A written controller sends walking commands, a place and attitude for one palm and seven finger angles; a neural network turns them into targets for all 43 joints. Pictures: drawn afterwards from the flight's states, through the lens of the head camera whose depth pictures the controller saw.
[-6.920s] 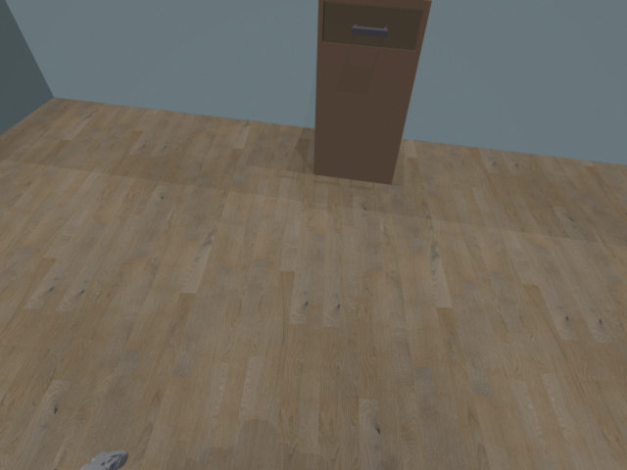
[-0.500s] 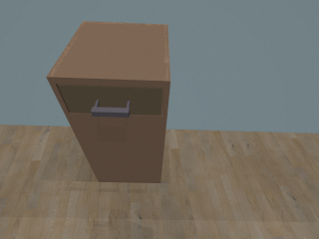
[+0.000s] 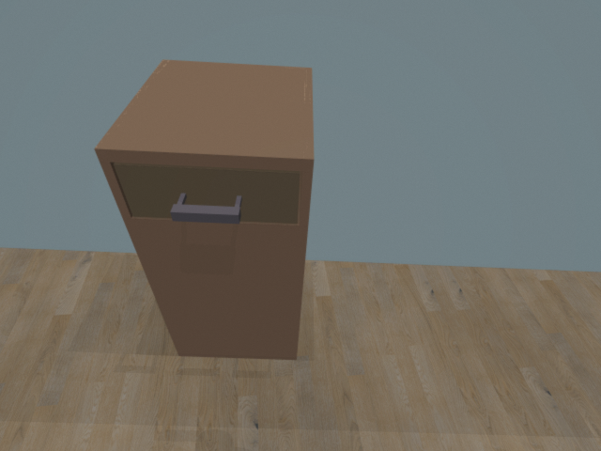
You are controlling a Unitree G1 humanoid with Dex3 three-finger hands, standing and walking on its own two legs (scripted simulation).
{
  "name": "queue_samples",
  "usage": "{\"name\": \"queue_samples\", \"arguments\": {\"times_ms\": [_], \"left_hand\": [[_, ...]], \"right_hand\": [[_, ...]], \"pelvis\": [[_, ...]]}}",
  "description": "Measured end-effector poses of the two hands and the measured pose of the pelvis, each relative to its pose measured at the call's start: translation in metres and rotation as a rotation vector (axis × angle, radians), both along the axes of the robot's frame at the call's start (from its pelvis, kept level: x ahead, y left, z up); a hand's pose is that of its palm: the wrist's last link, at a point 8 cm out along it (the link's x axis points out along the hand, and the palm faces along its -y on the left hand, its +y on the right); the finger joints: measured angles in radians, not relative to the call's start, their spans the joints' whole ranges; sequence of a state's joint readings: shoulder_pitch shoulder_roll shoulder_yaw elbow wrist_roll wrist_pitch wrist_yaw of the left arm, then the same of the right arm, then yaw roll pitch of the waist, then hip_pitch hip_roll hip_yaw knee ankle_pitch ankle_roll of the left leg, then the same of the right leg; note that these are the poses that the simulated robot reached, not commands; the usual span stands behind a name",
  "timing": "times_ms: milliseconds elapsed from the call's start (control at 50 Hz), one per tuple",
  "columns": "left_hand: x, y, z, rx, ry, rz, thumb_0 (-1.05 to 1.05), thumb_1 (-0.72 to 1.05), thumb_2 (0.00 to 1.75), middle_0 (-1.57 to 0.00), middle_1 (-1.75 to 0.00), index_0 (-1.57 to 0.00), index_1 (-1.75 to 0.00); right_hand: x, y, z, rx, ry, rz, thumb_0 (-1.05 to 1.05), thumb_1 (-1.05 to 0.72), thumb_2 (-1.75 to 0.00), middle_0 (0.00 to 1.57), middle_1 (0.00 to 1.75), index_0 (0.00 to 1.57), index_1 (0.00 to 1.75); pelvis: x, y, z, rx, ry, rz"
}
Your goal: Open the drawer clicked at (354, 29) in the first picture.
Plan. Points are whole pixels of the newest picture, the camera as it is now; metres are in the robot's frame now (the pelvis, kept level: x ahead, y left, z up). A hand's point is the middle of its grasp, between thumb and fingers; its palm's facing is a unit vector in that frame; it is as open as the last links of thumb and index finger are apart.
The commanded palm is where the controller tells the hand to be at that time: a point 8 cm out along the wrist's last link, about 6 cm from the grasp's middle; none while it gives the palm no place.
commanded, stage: look again from close up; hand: left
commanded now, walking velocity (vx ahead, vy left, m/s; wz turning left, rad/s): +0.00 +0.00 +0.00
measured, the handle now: (208, 206) +0.57 +0.22 -0.02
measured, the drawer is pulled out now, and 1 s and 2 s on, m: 0.00 0.00 0.00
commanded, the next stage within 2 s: shuffle to correct the standing spot in 0.22 s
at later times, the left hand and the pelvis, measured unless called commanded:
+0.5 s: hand out of the picture -0.08 +0.19 -0.17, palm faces +0.05 -0.98 -0.19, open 7.4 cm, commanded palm none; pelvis -0.04 +0.01 +0.01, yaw +0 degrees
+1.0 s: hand out of the picture +0.05 +0.18 -0.16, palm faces +0.03 -0.98 -0.19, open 7.3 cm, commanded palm none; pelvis +0.05 +0.01 +0.01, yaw -1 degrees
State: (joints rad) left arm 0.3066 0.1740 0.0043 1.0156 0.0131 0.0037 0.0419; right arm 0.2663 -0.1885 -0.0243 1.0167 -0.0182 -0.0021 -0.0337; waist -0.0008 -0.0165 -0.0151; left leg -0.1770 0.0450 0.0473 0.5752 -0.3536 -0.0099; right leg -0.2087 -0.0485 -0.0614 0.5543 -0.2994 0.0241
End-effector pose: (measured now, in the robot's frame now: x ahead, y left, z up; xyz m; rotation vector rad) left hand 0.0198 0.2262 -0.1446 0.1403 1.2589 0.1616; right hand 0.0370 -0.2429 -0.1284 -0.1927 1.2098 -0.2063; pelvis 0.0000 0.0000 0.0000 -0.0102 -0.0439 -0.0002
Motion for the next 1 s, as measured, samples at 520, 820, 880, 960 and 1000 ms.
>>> {"name": "queue_samples", "arguments": {"times_ms": [520,820,880,960,1000], "left_hand": [[-0.110,0.008,0.010,-0.012,0.196,0.048,0.00,0.91,0.90,-0.20,-0.30,-0.20,-0.30],[-0.105,-0.016,-0.009,-0.087,0.270,0.123,0.00,0.90,0.90,-0.20,-0.30,-0.20,-0.30],[-0.068,-0.012,-0.006,-0.087,0.239,0.071,0.00,0.91,0.90,-0.20,-0.30,-0.20,-0.30],[-0.002,-0.004,0.006,-0.044,0.139,0.020,0.02,0.92,0.90,-0.20,-0.30,-0.20,-0.30],[0.024,0.004,0.012,-0.007,0.109,0.010,0.03,0.95,0.90,-0.20,-0.30,-0.20,-0.30]], "right_hand": [[-0.118,0.033,-0.006,0.087,0.246,-0.046,0.00,-0.91,-0.90,0.20,0.30,0.20,0.30],[-0.047,0.031,-0.014,0.052,0.113,-0.024,0.00,-0.91,-0.90,0.20,0.30,0.20,0.30],[-0.042,0.038,-0.012,0.066,0.102,-0.059,0.00,-0.91,-0.90,0.20,0.30,0.19,0.30],[-0.040,0.047,-0.010,0.108,0.155,-0.073,0.00,-0.91,-0.90,0.20,0.30,0.20,0.30],[-0.038,0.049,-0.012,0.131,0.188,-0.081,0.00,-0.91,-0.90,0.20,0.30,0.20,0.30]], "pelvis": [[-0.040,0.012,0.010,-0.004,0.015,0.005],[-0.004,0.017,-0.005,-0.007,0.044,0.023],[0.009,0.017,-0.002,0.017,0.040,-0.009],[0.033,0.012,0.007,0.020,0.053,-0.012],[0.046,0.007,0.007,0.021,0.056,-0.015]]}}
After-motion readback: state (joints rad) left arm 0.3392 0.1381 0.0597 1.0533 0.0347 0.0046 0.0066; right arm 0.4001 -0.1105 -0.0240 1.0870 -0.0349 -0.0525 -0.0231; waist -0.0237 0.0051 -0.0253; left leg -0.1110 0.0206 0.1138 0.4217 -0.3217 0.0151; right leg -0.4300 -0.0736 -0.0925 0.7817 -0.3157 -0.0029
